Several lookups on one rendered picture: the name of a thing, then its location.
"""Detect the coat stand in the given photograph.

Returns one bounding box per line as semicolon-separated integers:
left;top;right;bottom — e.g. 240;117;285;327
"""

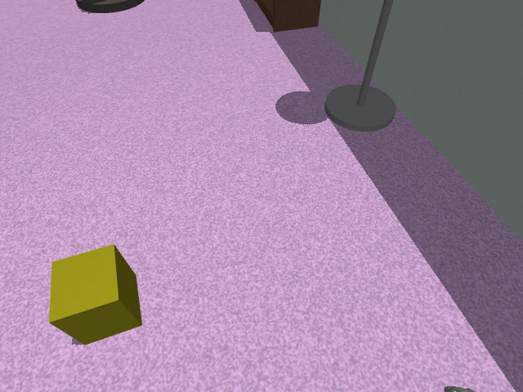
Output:
324;0;396;131

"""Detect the bookshelf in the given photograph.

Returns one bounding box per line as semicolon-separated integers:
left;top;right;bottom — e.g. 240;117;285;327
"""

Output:
254;0;321;32

